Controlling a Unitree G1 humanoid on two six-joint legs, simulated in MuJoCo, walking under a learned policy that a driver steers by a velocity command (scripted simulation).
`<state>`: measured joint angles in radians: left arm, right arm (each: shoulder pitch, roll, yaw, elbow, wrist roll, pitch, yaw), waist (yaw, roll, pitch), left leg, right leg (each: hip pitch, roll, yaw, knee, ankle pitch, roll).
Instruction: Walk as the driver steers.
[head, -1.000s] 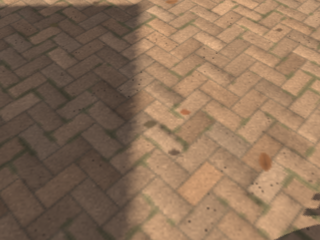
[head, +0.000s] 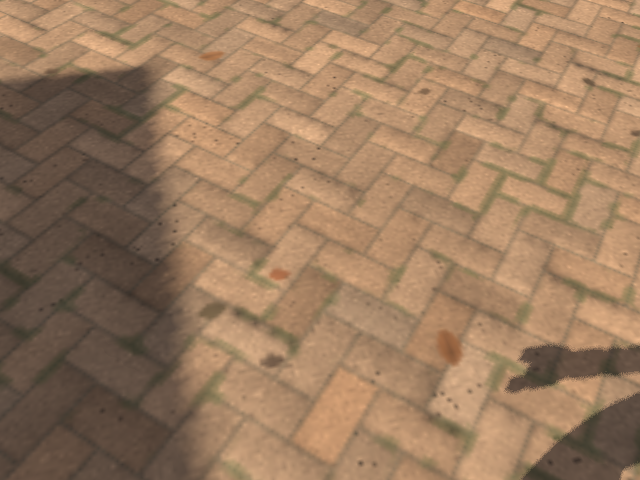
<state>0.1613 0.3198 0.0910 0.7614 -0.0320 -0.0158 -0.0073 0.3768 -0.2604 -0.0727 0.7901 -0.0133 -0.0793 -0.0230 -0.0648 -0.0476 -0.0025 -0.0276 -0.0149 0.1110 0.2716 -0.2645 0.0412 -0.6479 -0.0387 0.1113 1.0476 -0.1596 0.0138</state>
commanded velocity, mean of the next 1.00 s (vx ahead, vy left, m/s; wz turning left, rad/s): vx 0.13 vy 0.00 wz -0.18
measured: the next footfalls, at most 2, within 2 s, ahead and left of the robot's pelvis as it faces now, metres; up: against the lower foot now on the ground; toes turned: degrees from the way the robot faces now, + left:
right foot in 0.26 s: +0.26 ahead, -0.17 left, +0.00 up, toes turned -9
left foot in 0.64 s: +0.30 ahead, +0.07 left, +0.00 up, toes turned -9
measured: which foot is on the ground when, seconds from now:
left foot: down 0.00-0.26, up 0.28-0.62, down 0.64-1.00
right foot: up 0.00-0.24, down 0.26-1.00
